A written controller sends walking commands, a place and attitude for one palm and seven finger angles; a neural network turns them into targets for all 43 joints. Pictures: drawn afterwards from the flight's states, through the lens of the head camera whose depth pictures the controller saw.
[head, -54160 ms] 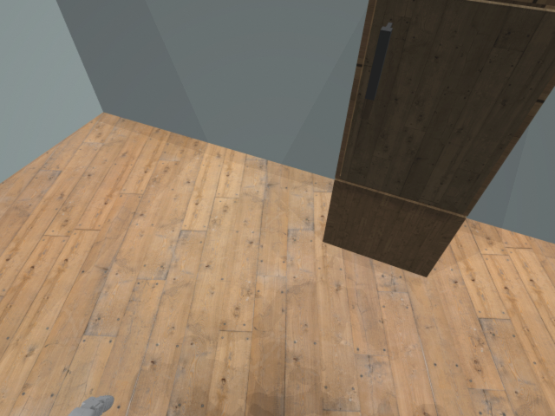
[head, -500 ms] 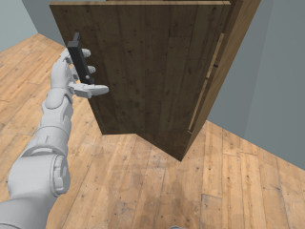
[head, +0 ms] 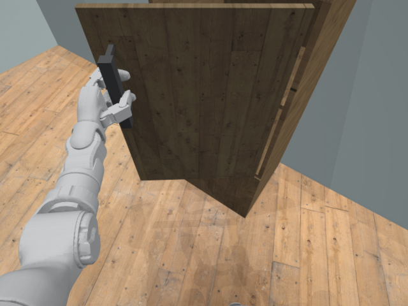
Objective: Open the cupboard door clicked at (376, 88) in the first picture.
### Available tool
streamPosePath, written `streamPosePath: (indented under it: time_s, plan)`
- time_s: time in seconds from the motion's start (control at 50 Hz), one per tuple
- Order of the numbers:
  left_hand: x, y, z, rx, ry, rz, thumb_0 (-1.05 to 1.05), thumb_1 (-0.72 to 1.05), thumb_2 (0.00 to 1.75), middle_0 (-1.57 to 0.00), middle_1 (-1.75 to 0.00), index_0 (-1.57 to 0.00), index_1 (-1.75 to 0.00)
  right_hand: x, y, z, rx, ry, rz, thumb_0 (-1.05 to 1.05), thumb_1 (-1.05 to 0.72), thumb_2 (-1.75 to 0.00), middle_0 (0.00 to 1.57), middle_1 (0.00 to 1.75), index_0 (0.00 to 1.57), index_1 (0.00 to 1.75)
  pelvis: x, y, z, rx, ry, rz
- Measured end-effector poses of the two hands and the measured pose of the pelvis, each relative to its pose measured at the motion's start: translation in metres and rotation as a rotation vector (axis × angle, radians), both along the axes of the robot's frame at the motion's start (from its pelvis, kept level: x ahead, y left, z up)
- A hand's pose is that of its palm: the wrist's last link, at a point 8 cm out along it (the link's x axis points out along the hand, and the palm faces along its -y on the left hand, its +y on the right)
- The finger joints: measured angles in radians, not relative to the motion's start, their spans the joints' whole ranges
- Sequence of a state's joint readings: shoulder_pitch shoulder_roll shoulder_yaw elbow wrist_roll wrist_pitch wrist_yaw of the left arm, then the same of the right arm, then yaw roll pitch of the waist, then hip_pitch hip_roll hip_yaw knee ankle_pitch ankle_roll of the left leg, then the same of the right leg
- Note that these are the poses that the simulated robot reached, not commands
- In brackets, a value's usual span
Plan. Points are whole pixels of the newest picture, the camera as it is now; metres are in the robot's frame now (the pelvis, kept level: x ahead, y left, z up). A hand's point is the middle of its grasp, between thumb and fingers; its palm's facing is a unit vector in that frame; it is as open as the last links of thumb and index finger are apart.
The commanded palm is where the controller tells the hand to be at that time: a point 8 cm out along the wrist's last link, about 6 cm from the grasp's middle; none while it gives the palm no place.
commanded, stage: pull the door open along its arc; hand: left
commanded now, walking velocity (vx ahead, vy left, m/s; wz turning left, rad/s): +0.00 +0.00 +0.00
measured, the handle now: (119, 89) +0.53 +0.16 +0.12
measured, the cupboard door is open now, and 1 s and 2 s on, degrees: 38 72 74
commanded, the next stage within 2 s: open thumb and fingers to let go in 1.12 s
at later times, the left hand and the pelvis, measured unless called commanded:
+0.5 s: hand (127, 127) +0.42 +0.13 +0.12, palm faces -0.01 -1.00 +0.01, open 6.4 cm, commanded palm +0.36 +0.18 +0.12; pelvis +0.01 -0.01 +0.01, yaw -2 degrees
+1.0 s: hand (172, 194) +0.28 +0.04 +0.13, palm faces +0.29 -0.96 -0.02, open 6.8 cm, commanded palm +0.19 +0.07 +0.12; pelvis +0.02 -0.03 +0.01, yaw +2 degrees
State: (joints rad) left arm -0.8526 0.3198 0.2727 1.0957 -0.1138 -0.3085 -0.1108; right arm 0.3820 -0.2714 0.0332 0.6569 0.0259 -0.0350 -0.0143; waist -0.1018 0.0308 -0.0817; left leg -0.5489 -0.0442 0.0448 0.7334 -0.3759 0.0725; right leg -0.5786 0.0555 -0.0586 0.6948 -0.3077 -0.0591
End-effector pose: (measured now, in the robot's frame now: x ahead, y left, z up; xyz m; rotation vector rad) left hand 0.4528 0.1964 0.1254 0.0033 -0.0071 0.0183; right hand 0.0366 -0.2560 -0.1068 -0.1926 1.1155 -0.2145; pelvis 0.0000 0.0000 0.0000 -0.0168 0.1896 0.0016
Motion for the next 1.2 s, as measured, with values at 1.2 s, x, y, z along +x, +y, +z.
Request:
streamPosePath:
  time_s: [1.2]
  plan:
    - [-0.237, -0.128, 0.009, 0.007, 0.057, 0.24, 0.03, 0.6, 0.7, -0.3, -1.26, -0.32, -1.3, 0.173, 0.024, 0.037, 0.204, -0.379, 0.258, 0.01, -0.91, -0.9, 0.2, 0.3, 0.2, 0.3, 0.014, -0.046, 0.007, 0.027, -0.208, 0.043]
